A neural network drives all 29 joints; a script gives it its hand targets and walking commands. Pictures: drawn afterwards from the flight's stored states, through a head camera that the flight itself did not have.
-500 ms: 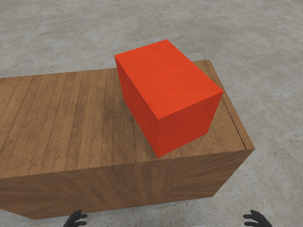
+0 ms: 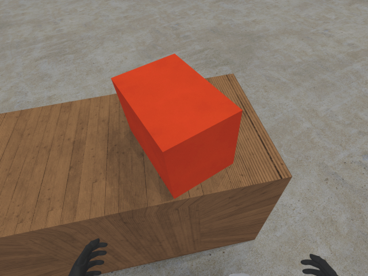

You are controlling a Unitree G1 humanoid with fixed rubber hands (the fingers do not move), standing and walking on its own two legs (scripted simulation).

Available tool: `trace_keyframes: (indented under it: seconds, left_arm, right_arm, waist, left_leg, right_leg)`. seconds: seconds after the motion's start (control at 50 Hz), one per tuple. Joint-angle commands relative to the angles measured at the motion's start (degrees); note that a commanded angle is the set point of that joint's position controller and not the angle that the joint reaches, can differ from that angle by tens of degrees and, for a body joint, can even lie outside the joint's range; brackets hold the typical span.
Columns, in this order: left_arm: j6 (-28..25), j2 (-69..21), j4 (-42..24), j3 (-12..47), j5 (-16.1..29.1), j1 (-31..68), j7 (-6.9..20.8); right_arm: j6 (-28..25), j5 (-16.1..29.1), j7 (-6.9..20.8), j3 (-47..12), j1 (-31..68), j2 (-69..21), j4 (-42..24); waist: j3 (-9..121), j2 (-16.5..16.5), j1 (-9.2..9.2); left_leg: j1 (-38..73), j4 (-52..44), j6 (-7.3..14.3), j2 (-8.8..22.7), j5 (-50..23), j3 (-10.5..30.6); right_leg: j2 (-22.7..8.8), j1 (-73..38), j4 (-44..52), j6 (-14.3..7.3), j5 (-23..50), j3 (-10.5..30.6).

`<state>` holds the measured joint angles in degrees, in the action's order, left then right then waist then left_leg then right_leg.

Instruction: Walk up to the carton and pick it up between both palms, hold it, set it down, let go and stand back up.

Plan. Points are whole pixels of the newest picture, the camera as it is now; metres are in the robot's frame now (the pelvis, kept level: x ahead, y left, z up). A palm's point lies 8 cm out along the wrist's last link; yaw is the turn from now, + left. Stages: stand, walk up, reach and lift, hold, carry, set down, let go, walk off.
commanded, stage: walk up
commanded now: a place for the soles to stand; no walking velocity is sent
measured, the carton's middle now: (174, 122) +0.52 +0.05 -0.01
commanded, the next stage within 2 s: none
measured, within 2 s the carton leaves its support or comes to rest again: neither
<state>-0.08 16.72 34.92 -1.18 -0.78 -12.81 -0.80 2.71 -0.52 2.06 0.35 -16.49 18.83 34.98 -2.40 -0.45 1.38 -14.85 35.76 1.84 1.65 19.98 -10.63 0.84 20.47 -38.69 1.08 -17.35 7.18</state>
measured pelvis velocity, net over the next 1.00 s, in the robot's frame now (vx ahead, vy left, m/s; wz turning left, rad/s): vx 0.06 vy -0.07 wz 0.11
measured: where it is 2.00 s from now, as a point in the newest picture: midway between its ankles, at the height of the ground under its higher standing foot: outside the picture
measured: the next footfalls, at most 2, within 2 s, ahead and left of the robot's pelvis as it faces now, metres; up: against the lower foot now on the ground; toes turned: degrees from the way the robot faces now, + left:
right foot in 0.60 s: +0.09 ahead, -0.13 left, +0.00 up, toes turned +5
left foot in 0.86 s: +0.08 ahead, +0.09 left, +0.00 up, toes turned +8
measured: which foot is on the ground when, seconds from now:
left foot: down 0.00-0.60, up 0.62-0.84, down 0.86-1.00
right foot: down 0.00-0.36, up 0.38-0.58, down 0.60-1.00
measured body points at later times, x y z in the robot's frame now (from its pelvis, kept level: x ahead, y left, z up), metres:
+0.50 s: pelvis +0.01 -0.02 +0.01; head +0.02 -0.03 +0.46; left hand +0.15 +0.24 -0.09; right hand +0.04 -0.31 -0.11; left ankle -0.01 +0.10 -0.72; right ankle +0.05 -0.14 -0.69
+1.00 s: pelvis +0.06 -0.07 -0.01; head +0.08 -0.06 +0.44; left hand +0.17 +0.21 -0.11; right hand +0.19 -0.34 -0.10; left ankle +0.08 +0.06 -0.72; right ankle +0.08 -0.17 -0.72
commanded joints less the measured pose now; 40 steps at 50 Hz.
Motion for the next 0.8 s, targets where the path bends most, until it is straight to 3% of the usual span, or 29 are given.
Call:
trace_keyframes:
  seconds: [0.0,0.32,0.34,0.36,0.38,0.4,0.42,0.46,0.5,0.52,0.56,0.58,0.6,0.62,0.64,0.68,0.72,0.78]
  left_arm:
    - [-0.89,9.24,-5.19,-2.89,0.03,-0.13,-0.28]
    - [-0.73,9.44,-5.87,-3.15,0.04,-0.31,-0.42]
    - [0.03,8.02,-5.38,-2.95,-1.22,-0.91,1.82]
    - [0.49,6.12,-6.28,-2.9,-1.36,0.62,2.76]
    - [0.76,6.11,-6.66,-3.06,-1.89,1.76,3.3]
    - [0.98,6.22,-6.61,-3.32,-1.92,1.68,3.7]
    - [0.96,5.81,-6.43,-3.51,-1.81,0.9,3.92]
    - [0.28,4.18,-5.97,-3.5,-1.7,0.54,4.36]
    - [-0.58,2.58,-5.3,-3.24,-1.23,0.76,4.72]
    - [-0.99,2.41,-4.75,-3.25,-1.21,-0.47,4.53]
    - [-1.76,4.3,-2.65,-3.91,-1.46,-6.57,3.56]
    - [-2.04,7.01,-1.66,-4.75,-1.73,-10.15,2.76]
    - [-2.02,12.58,-2.45,-5.62,-1.92,-10.77,1.77]
    - [-1.29,14.15,-1.9,-6.29,-1.28,-11.8,0.77]
    - [-0.76,13.18,-1.33,-5.91,-1.09,-10.83,0.03]
    - [-0.31,11.21,-1.62,-4.82,-1.39,-6.96,-0.54]
    - [-0.44,9.07,-2.01,-3.87,-1.76,-3.58,-0.48]
    - [-0.29,9.34,-1.98,-3.27,-1.91,-0.76,-0.41]
  right_arm:
    - [-1.08,0.06,-0.14,2.48,-0.77,7.85,-4.88]
    - [-0.9,-0.15,-0.07,3.0,-1.32,8.5,-4.04]
    - [-2.23,-1.94,-1.17,4.68,-10.72,8.28,-1.91]
    - [-2.71,-2.75,-2.17,5.63,-12.12,12.01,-0.49]
    - [-3.25,-3.09,-3.05,5.54,-11.67,11.85,-0.06]
    - [-3.84,-3.32,-3.75,5.05,-11.03,10.47,0.61]
    - [-4.41,-3.53,-4.11,4.64,-9.74,9.87,1.08]
    - [-5.12,-3.37,-3.98,4.14,-7.8,9.57,1.72]
    - [-5.14,-2.43,-3.14,4.11,-7.2,9.71,1.93]
    - [-4.87,-1.84,-2.78,4.01,-6.59,9.67,2.05]
    - [-4.07,-0.73,-2.25,2.99,-6.32,8.06,1.51]
    - [-3.73,-0.38,-1.87,1.8,-8.19,5.41,0.67]
    - [-3.43,0.32,-1.32,1.04,-11.32,2.32,-0.99]
    - [-2.08,-0.4,-1.75,2.31,-10.58,4.35,-1.24]
    - [-1.22,-0.66,-2.0,2.91,-9.89,5.34,-1.38]
    - [-1.31,-0.62,-2.6,3.39,-11.45,4.75,-1.33]
    - [-1.85,-0.89,-2.63,4.04,-13.39,4.35,-1.26]
    - [-2.45,-0.76,-2.27,4.13,-13.36,2.95,-1.9]
  waist:
    - [3.21,2.92,-0.43]
    - [2.64,2.1,-0.33]
    - [5.07,1.11,2.01]
    - [-1.51,-4.49,3.35]
    - [-6.43,-4.13,4.07]
    - [-8.46,-1.75,3.51]
    - [-8.46,-0.66,2.41]
    - [-5.44,-3.32,1.5]
    - [-3.21,-7.64,1.43]
    - [-2.57,-8.14,0.39]
    - [-0.85,-4.0,-3.0]
    - [1.16,2.79,-4.41]
    - [3.2,12.95,-4.25]
    - [1.72,11.5,-6.07]
    - [-1.37,8.86,-5.72]
    - [-3.18,8.0,-4.16]
    - [-2.43,8.95,-2.74]
    - [-1.08,11.05,-1.92]
  left_leg:
    - [3.14,-7.42,2.76,7.54,-5.86,8.91]
    - [3.6,-7.58,3.17,8.33,-2.46,8.47]
    - [10.88,-15.93,5.95,13.0,21.02,15.99]
    - [11.72,-24.68,10.57,23.64,30.1,26.22]
    - [10.99,-27.46,14.17,29.51,25.99,31.46]
    - [10.08,-27.91,14.89,29.7,19.95,30.21]
    - [9.21,-27.28,13.69,27.85,14.84,26.56]
    - [8.65,-24.68,10.73,22.67,7.35,17.43]
    - [3.47,-21.62,8.81,17.4,1.54,8.74]
    - [-0.28,-18.89,7.76,15.31,-1.02,6.07]
    - [-7.13,-10.45,4.49,11.83,-4.31,3.09]
    - [-9.76,-1.97,1.92,9.14,-3.06,0.78]
    - [-11.86,10.38,-1.61,2.9,8.2,-0.22]
    - [-12.08,20.01,-1.98,0.62,18.75,6.08]
    - [-14.27,26.27,-1.74,0.97,17.0,10.85]
    - [-15.54,28.45,-1.99,1.57,11.93,14.67]
    - [-12.65,23.23,-2.84,2.29,11.31,15.14]
    - [-6.11,11.18,-3.41,1.33,8.87,11.65]
  right_leg:
    - [-5.39,1.51,7.22,-5.3,10.47,6.33]
    - [-4.04,2.88,7.46,-5.16,6.69,7.14]
    - [1.49,8.54,-0.13,-4.25,-13.46,2.15]
    - [2.41,17.74,-8.94,-2.1,-13.24,-5.07]
    - [-2.33,23.1,-15.82,-1.59,-12.47,-2.99]
    - [-4.54,24.15,-17.97,-1.28,-10.69,-1.66]
    - [-5.96,22.91,-17.03,-0.98,-8.18,-1.12]
    - [-7.09,15.84,-9.25,-0.61,-6.47,-3.48]
    - [-4.98,4.35,-1.88,-0.86,-2.83,-8.69]
    - [-3.36,-2.16,1.54,-1.31,1.21,-10.7]
    - [-0.42,-13.96,7.2,-2.96,6.67,-11.38]
    - [-4.17,-18.69,9.87,-4.55,6.02,-5.52]
    - [-16.05,-16.03,18.42,-10.02,-3.86,13.05]
    - [-21.65,-10.66,23.6,-15.44,-12.33,20.41]
    - [-22.51,-8.45,23.72,-17.73,-13.15,18.91]
    - [-21.99,-5.96,22.34,-17.77,-7.31,12.21]
    - [-21.4,-3.97,20.83,-16.6,-1.62,6.32]
    - [-20.38,-2.46,15.93,-14.96,11.5,-0.37]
